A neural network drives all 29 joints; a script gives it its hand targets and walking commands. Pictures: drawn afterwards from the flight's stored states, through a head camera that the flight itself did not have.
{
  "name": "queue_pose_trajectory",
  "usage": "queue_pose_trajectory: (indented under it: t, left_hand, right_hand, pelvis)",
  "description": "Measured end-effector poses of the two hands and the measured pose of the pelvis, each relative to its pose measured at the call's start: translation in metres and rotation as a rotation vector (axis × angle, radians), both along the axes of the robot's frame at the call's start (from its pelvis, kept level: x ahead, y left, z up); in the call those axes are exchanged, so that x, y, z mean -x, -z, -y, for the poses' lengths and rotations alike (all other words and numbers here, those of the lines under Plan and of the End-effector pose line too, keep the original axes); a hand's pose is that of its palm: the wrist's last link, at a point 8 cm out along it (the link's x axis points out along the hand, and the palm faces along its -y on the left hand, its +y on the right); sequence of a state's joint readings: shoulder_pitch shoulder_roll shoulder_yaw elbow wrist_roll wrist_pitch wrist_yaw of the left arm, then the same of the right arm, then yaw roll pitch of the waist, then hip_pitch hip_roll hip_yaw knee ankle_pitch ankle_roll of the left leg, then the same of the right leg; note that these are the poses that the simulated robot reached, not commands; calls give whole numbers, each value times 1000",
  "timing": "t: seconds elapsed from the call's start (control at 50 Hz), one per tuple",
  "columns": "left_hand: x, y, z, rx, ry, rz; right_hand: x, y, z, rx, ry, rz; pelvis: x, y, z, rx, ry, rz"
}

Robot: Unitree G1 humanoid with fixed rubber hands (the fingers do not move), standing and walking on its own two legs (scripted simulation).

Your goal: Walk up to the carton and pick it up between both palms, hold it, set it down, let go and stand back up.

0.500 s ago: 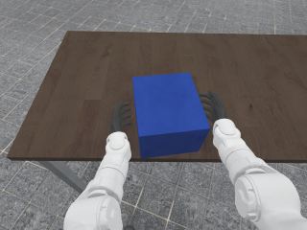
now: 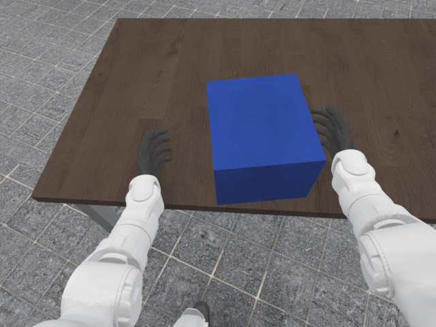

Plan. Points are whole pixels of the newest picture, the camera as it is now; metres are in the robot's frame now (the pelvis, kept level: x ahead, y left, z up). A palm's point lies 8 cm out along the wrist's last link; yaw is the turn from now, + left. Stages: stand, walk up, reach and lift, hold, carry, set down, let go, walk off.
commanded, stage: set down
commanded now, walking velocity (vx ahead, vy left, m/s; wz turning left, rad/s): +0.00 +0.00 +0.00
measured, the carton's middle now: (256, 139) +0.49 +0.04 +0.01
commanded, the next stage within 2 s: none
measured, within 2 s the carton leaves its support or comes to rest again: neither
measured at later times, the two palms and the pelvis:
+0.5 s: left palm (128, 123) +0.40 +0.24 +0.13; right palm (373, 84) +0.49 -0.12 +0.18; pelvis +0.00 +0.00 +0.03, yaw +1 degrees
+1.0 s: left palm (134, 151) +0.36 +0.22 +0.12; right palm (396, 130) +0.45 -0.16 +0.14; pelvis +0.02 -0.01 +0.04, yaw +2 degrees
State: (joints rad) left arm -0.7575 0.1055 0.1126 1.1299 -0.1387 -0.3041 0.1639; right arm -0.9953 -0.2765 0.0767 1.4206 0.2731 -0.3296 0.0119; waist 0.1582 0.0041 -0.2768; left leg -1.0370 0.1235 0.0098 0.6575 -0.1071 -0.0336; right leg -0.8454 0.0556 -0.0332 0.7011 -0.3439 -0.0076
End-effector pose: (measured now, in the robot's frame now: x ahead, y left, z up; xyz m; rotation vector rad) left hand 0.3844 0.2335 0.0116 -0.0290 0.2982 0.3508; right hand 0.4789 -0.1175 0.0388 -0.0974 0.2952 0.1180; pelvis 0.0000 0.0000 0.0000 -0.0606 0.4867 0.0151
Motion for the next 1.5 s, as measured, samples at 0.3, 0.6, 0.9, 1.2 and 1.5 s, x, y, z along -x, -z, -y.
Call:
queue_pose_trajectory:
  t: [0.3,0.6,0.9,1.2,1.5]
  left_hand:
    - [-1,-82,2,0,52,32]
    - [-15,-132,-13,-21,13,4]
    - [9,-123,3,-1,56,-19]
    - [68,-83,19,25,37,-18]
    - [101,-71,27,24,60,-26]
  right_hand:
    - [0,-91,11,2,-25,38]
    - [-20,-143,3,-44,-12,14]
    - [9,-111,38,-10,-28,33]
    - [72,-82,52,-7,-27,67]
    - [117,-56,65,-18,3,4]
  pelvis:
    - [5,-19,-1,-11,7,137]
    - [-6,-35,-1,-17,-24,237]
    - [-17,-43,3,-41,-22,328]
    - [-10,-43,15,-55,-13,395]
    - [-2,-43,8,-57,-19,427]
